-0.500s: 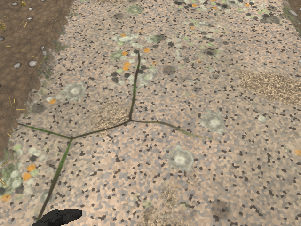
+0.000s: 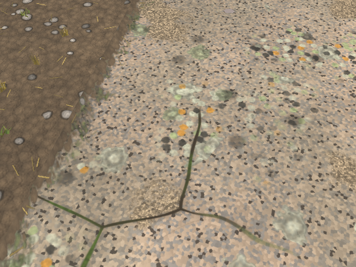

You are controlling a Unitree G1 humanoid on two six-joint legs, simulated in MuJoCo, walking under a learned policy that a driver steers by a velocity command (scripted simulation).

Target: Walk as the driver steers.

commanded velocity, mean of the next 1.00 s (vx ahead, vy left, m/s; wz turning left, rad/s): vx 0.50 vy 0.00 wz -0.36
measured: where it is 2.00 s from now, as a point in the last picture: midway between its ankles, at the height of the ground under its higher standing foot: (256, 159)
